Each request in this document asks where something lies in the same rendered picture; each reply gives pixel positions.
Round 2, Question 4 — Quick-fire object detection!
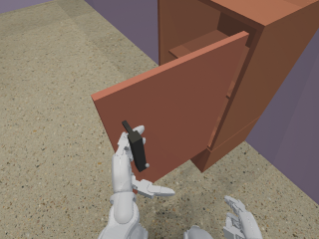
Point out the handle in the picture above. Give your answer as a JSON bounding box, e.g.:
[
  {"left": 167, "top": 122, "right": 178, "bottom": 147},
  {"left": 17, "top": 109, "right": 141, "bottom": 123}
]
[{"left": 122, "top": 120, "right": 147, "bottom": 172}]

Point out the left robot forearm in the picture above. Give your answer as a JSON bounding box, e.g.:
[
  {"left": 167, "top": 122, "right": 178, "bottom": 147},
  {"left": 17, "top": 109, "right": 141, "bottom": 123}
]
[{"left": 98, "top": 190, "right": 140, "bottom": 239}]

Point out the robot left hand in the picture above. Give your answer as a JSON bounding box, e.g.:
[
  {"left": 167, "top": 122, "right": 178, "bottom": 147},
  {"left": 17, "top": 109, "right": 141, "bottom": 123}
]
[{"left": 112, "top": 125, "right": 175, "bottom": 199}]

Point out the left robot thigh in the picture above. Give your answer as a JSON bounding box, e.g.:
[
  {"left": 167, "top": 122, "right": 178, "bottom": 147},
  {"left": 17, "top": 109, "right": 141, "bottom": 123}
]
[{"left": 131, "top": 225, "right": 149, "bottom": 239}]

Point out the robot right shin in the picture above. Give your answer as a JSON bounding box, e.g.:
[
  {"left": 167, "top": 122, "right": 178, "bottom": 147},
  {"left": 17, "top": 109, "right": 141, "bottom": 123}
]
[{"left": 190, "top": 225, "right": 200, "bottom": 229}]

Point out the cupboard door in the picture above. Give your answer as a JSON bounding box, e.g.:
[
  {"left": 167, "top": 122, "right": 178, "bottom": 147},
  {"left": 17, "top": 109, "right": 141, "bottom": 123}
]
[{"left": 91, "top": 31, "right": 249, "bottom": 194}]

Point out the robot right hand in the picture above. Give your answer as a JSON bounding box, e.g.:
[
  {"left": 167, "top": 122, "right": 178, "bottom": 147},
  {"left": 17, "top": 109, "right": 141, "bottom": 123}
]
[{"left": 223, "top": 195, "right": 263, "bottom": 239}]

